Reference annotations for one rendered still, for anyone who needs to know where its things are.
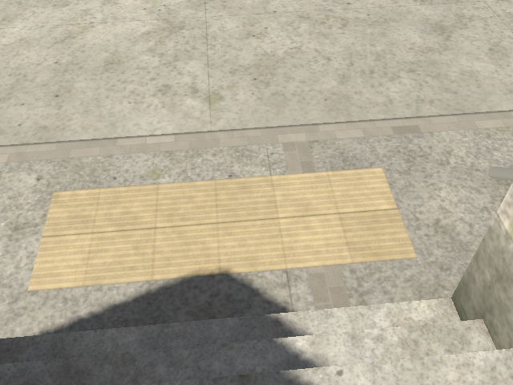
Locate stairs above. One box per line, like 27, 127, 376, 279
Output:
0, 298, 513, 385

